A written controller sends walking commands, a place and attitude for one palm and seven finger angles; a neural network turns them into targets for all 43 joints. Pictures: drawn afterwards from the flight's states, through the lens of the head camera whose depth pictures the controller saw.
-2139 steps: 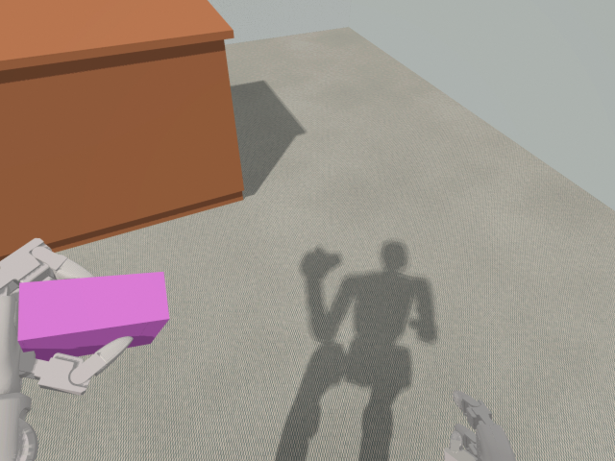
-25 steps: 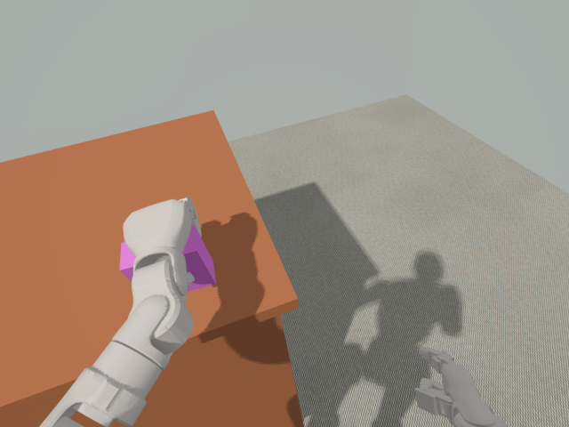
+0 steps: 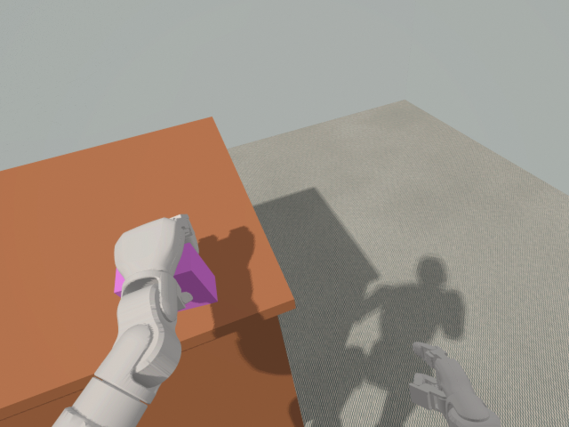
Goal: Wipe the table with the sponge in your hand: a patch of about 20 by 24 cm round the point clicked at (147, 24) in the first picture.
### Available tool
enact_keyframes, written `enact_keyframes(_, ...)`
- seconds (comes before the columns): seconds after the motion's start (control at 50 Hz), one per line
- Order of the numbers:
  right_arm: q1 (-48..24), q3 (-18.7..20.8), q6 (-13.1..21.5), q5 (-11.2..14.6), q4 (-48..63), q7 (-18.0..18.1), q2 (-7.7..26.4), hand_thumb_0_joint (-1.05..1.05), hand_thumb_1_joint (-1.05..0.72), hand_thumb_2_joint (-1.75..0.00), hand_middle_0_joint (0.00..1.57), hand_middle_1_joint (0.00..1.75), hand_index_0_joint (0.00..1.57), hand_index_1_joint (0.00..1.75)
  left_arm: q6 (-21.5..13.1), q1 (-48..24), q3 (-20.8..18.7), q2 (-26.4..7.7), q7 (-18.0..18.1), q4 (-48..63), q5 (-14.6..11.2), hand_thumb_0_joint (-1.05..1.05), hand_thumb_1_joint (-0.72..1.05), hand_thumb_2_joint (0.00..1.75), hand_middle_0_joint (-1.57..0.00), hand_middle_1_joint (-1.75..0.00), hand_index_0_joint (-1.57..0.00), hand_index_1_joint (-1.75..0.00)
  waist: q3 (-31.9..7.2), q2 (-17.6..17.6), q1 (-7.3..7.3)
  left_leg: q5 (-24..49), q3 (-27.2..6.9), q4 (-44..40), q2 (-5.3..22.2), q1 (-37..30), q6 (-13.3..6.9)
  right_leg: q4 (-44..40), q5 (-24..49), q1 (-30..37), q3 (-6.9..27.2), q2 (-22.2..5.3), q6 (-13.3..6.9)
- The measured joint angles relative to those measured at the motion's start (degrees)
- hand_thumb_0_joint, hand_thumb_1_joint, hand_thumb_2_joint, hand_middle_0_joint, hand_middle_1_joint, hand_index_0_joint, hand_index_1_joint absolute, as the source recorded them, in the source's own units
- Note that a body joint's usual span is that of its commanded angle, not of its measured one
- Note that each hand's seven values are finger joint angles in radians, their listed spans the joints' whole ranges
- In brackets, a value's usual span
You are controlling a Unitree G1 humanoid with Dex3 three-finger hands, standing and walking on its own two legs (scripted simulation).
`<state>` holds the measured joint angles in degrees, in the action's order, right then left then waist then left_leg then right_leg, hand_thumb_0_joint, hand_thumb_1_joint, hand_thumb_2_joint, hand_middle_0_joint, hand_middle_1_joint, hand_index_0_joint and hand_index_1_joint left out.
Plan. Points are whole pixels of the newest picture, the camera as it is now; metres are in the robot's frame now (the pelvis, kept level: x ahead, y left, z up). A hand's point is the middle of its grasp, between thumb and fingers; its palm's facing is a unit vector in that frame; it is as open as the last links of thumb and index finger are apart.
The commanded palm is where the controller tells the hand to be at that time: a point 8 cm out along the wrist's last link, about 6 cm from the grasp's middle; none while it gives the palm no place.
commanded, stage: slide back across to the middle lane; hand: left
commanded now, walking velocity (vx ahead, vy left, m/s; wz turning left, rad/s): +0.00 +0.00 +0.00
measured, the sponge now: (175, 288) +0.30 +0.21 +0.07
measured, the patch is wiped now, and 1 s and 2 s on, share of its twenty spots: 1.00 1.00 1.00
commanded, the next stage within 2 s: wipe forward along the middle lane in 0.46 s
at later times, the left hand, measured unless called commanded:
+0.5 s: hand (115, 287) +0.25 +0.26 +0.13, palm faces +0.13 -0.13 -0.98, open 9.1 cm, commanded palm +0.21 +0.26 +0.18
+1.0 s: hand (116, 272) +0.28 +0.28 +0.12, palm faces +0.00 -0.05 -1.00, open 9.1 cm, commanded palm +0.26 +0.30 +0.16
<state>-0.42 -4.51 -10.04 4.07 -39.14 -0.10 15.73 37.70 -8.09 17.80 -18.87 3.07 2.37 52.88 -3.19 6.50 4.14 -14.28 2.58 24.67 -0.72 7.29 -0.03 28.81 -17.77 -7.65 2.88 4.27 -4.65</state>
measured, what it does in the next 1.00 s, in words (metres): stands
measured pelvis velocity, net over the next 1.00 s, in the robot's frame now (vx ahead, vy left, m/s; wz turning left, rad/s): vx -0.02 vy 0.00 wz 0.05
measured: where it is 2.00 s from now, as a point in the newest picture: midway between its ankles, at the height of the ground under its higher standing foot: outside the picture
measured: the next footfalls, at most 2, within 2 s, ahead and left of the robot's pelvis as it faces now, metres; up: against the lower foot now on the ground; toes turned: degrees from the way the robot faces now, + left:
none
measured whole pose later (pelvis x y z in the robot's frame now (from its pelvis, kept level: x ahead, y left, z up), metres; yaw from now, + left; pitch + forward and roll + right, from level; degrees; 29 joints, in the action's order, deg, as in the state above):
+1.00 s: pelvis -0.02 +0.00 +0.00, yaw +3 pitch -3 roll +1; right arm 3.2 -3.8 -7.2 2.8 -42.0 5.7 16.6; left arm 25.0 -15.5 9.2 -26.3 -3.3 -12.0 52.6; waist -1.0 6.2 4.3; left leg -10.7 -0.2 22.3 -1.1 9.0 -0.3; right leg 24.5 -14.1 -7.6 0.3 3.8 -4.4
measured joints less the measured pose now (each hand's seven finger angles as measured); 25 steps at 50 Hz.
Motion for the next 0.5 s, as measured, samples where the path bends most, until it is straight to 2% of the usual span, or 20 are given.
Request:
enact_keyframes(0.32,-0.8,0.3,-1.3,-0.9,0.3,2.0,0.6,0.01,-0.91,-0.9,0.2,0.3,0.19,0.3,-0.7,5.6,-6.1,-3.5,-1.2,7.5,-3.6,0.02,-0.44,1.06,-0.79,-1.47,-0.84,-1.47,1.2,-0.5,0.43,0.7,0.5,-1.4,0.4,-1.9,0.1,-1.5,1.0,1.8,0.6,0.4,-0.1)
enact_keyframes(0.5,-0.6,0.4,-0.6,-1.0,0.1,3.4,1.4,0.01,-0.91,-0.9,0.2,0.3,0.2,0.3,-0.3,6.5,-8.4,-6.7,-3.6,5.6,-3.1,0.01,-0.45,1.06,-0.81,-1.45,-0.85,-1.45,2.0,-0.1,0.63,1.5,-0.4,-1.6,0.2,-1.7,0.0,-2.3,1.7,2.2,-0.3,0.2,-0.1)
